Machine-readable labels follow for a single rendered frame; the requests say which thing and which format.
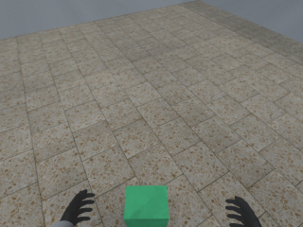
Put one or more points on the carton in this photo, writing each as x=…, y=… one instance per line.
x=146, y=206

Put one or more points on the left robot hand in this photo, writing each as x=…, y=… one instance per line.
x=74, y=208

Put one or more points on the right robot hand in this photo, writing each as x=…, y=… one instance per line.
x=248, y=217

